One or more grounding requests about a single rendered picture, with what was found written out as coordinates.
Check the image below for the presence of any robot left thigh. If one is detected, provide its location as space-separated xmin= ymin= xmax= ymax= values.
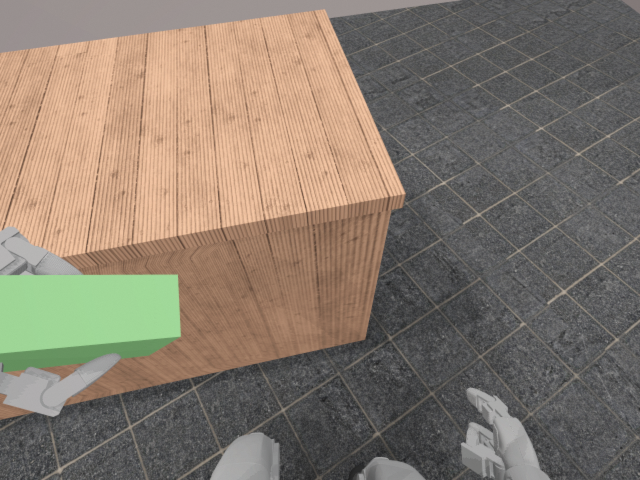
xmin=210 ymin=434 xmax=280 ymax=480

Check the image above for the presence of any sponge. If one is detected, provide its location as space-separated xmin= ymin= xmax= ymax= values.
xmin=0 ymin=275 xmax=181 ymax=372

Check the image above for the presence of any robot right thigh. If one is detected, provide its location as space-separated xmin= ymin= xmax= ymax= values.
xmin=356 ymin=460 xmax=426 ymax=480

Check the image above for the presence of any table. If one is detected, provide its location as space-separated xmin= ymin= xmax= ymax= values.
xmin=0 ymin=9 xmax=406 ymax=420

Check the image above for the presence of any left robot hand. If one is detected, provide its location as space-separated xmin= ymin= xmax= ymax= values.
xmin=0 ymin=227 xmax=122 ymax=417

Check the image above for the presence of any robot thigh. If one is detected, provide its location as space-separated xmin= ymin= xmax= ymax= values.
xmin=210 ymin=434 xmax=280 ymax=480
xmin=356 ymin=460 xmax=426 ymax=480

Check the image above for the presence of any right robot hand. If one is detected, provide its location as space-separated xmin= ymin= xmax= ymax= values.
xmin=461 ymin=388 xmax=540 ymax=480

